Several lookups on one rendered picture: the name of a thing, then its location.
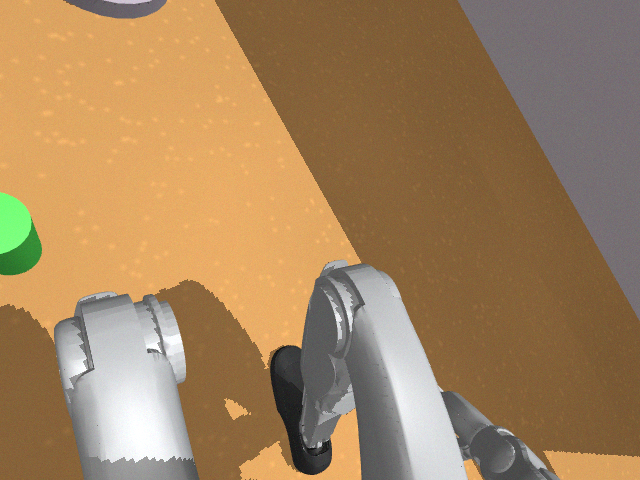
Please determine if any right robot foot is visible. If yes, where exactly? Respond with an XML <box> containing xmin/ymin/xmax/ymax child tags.
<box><xmin>270</xmin><ymin>345</ymin><xmax>332</xmax><ymax>475</ymax></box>

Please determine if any right robot arm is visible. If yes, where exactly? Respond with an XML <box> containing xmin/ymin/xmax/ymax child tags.
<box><xmin>469</xmin><ymin>425</ymin><xmax>561</xmax><ymax>480</ymax></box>

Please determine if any right robot hand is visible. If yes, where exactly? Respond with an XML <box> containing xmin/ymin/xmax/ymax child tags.
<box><xmin>438</xmin><ymin>386</ymin><xmax>493</xmax><ymax>462</ymax></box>

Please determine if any can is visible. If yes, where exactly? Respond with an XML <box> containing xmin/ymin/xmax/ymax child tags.
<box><xmin>0</xmin><ymin>192</ymin><xmax>42</xmax><ymax>275</ymax></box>

